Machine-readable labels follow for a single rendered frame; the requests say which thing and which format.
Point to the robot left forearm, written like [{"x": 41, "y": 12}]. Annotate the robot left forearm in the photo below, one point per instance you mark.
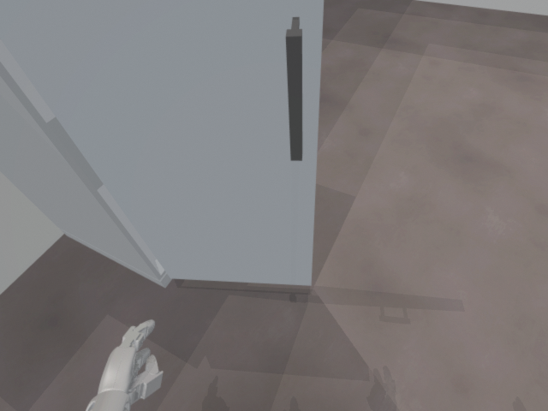
[{"x": 110, "y": 400}]

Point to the robot left hand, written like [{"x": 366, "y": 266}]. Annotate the robot left hand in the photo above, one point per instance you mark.
[{"x": 121, "y": 370}]

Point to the handle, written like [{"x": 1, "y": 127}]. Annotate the handle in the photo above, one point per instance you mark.
[{"x": 294, "y": 72}]

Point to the fridge door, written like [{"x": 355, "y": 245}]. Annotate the fridge door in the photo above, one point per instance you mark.
[{"x": 181, "y": 108}]

